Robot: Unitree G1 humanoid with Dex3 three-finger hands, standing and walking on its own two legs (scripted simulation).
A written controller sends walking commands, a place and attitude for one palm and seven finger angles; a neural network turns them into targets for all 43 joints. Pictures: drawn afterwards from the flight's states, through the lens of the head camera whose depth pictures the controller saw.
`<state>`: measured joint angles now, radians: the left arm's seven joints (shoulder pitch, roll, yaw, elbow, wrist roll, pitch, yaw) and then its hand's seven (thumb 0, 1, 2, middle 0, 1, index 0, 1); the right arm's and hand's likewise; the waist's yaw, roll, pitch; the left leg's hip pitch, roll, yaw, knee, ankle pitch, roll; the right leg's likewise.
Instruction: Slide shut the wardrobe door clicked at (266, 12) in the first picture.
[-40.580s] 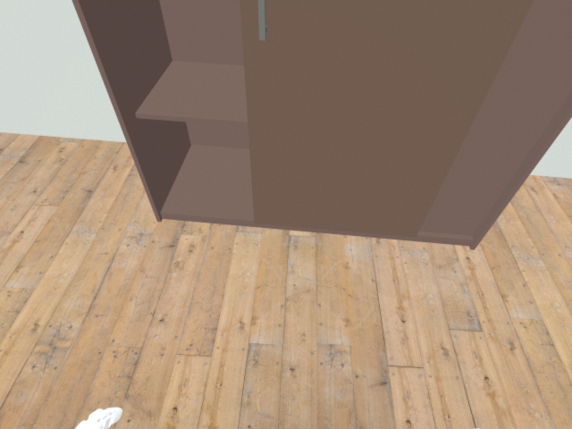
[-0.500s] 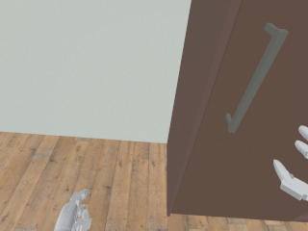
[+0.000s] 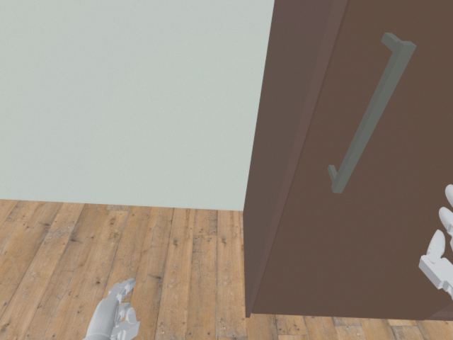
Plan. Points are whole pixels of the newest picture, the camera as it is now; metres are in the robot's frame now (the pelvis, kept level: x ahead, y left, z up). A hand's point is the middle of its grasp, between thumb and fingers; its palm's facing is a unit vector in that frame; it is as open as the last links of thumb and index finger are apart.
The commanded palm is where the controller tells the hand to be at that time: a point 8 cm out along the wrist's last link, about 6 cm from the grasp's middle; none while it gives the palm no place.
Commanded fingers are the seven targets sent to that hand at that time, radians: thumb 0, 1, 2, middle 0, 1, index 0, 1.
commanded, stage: step back with the hand held close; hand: right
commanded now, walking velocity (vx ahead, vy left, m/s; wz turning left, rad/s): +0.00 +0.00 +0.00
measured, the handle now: (359, 124) +0.39 -0.21 +0.23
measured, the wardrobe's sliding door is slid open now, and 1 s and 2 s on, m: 0.00 0.00 0.00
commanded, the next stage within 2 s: stop stepping back and stand still in 1.46 s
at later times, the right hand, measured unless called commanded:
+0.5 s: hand (442, 277) +0.17 -0.28 +0.14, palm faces +0.33 +0.81 -0.48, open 7.4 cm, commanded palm +0.11 -0.32 +0.17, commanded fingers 0.00 -0.90 -0.90 0.20 0.30 0.20 0.30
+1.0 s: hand out of the picture +0.08 -0.31 +0.16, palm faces +0.51 +0.73 -0.45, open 7.4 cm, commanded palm +0.01 -0.34 +0.17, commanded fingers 0.00 -0.90 -0.90 0.20 0.30 0.20 0.30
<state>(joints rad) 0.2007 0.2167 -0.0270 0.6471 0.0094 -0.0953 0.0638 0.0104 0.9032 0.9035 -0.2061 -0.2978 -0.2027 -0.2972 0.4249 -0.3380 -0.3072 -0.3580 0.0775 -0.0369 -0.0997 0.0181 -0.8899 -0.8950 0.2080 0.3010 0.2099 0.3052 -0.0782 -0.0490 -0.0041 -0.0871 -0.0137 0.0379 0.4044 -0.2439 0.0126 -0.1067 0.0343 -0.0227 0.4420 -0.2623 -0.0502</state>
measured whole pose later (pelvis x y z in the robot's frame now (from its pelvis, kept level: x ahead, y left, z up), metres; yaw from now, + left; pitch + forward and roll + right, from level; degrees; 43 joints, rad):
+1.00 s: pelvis -0.11 -0.03 -0.03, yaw -3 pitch -1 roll +3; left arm 0.23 0.21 0.00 0.57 0.02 -0.08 0.06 0.01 0.90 0.90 -0.21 -0.30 -0.20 -0.30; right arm 0.46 -0.40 -0.48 -0.51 -0.01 -0.28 -0.11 0.02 -0.89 -0.90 0.21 0.30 0.21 0.30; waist -0.02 0.01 0.03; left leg -0.36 -0.05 -0.08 0.65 -0.29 -0.03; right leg -0.48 0.04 -0.04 0.69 -0.22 -0.10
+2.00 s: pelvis -0.42 -0.20 -0.05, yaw +7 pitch +0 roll +5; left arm 0.30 0.21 0.03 0.68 0.02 -0.09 0.05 0.01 0.90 0.90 -0.20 -0.30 -0.20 -0.30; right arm 0.23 -0.51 -0.50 -0.51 0.03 -0.20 -0.10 0.01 -0.88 -0.90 0.22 0.30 0.22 0.30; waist -0.01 0.10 -0.14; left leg -0.58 0.07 0.16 0.89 -0.55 0.03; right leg -0.35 -0.10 0.06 0.88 -0.58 0.00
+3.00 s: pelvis -0.42 -0.25 -0.01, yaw +5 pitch +0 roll +0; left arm 0.26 0.24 0.02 0.69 0.01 -0.08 0.06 0.01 0.90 0.90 -0.21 -0.30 -0.20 -0.30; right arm 0.58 -0.37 -0.45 -0.41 0.03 -0.20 -0.15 0.01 -0.89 -0.90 0.21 0.30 0.22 0.30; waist 0.00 -0.02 0.02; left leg -0.26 0.02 0.08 0.56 -0.29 0.03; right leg -0.30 -0.02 -0.04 0.64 -0.30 -0.02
